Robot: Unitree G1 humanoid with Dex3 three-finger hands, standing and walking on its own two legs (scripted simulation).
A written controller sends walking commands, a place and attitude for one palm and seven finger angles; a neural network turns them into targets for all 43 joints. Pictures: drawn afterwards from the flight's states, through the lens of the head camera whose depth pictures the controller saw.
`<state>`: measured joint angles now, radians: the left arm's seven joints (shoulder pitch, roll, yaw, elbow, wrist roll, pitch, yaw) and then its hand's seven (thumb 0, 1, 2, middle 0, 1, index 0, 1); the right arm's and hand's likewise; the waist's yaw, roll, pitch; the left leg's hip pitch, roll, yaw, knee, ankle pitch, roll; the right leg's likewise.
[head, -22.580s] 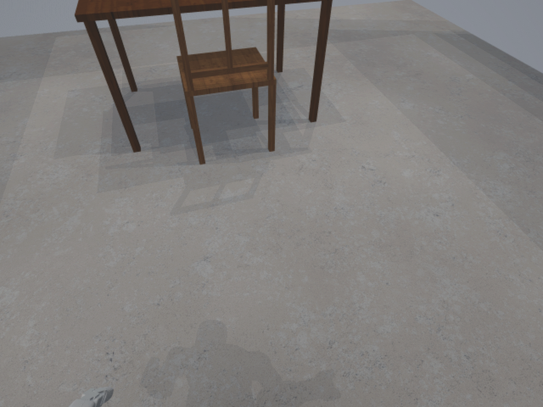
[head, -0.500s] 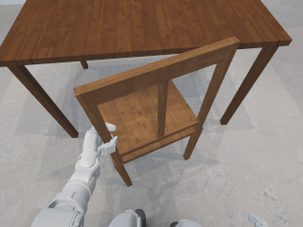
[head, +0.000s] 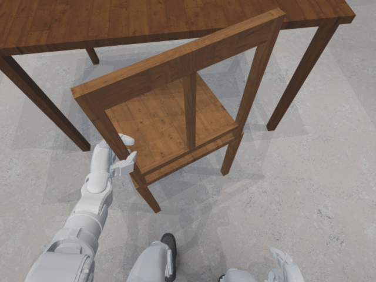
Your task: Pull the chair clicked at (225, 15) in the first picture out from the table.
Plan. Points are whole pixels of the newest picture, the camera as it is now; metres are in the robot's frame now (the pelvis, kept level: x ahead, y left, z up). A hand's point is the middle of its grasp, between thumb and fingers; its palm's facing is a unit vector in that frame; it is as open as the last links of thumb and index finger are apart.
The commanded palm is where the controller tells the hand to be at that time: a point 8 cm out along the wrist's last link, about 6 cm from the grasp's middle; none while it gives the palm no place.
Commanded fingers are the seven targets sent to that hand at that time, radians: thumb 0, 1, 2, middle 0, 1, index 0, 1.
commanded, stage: step backward, pulling the chair out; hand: left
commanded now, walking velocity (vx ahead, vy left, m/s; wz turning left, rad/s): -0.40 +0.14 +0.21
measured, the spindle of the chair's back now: (190, 117) +0.49 +0.01 -0.05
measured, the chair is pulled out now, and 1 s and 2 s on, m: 0.12 0.22 0.35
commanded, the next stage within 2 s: none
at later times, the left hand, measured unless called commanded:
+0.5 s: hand (134, 181) +0.32 +0.14 -0.05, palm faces -0.03 -0.98 -0.21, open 6.0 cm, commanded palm +0.29 +0.19 -0.04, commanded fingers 0.00 0.90 0.90 -0.50 -1.45 -0.50 -1.45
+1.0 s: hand (142, 213) +0.25 +0.11 -0.04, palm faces -0.05 -0.98 -0.21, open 6.2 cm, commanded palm +0.22 +0.17 -0.05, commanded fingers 0.00 0.90 0.90 -0.50 -1.45 -0.50 -1.45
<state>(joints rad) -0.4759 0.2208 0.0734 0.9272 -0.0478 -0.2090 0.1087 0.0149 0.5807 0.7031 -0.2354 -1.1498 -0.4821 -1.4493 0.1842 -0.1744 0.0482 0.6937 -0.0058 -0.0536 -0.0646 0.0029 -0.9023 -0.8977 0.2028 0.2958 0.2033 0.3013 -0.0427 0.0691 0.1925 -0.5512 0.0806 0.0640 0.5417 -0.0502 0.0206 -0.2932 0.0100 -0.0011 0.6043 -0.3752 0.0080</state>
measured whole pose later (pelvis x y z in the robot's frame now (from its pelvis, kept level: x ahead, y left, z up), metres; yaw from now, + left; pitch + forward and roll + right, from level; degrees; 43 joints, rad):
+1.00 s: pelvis -0.12 +0.01 +0.02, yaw +8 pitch +4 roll +2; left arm -0.54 0.09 -0.05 0.92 -0.01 -0.11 0.12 0.04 0.66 0.76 -0.08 -1.14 -0.36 -1.35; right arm 0.16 -0.35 -0.03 0.69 0.03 0.05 -0.13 0.01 -0.91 -0.90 0.20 0.29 0.20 0.30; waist -0.12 0.03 0.19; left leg -0.31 0.05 -0.02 0.56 -0.23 -0.04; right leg -0.38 -0.12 -0.07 0.53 -0.21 0.03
